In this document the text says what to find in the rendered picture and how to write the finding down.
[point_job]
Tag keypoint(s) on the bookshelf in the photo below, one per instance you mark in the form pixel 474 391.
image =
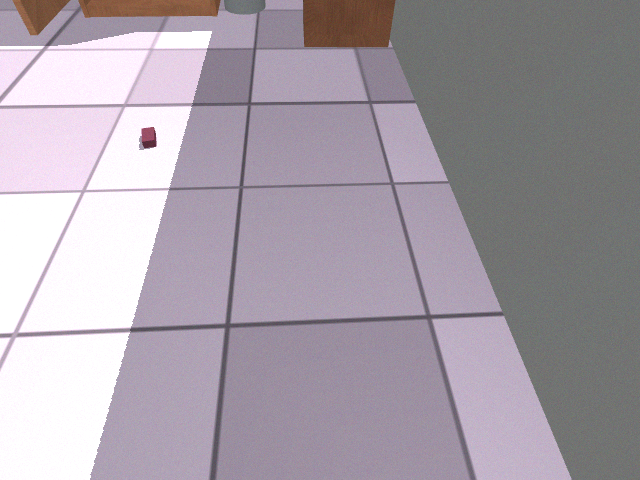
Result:
pixel 146 8

